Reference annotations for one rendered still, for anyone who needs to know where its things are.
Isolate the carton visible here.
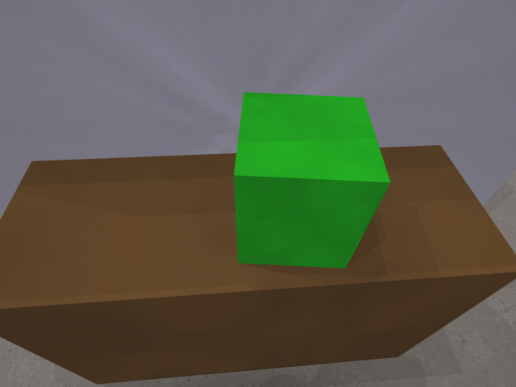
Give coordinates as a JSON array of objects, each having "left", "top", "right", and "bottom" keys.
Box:
[{"left": 234, "top": 92, "right": 390, "bottom": 268}]

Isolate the pedestal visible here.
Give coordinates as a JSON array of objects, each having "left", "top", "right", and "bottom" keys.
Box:
[{"left": 0, "top": 145, "right": 516, "bottom": 384}]

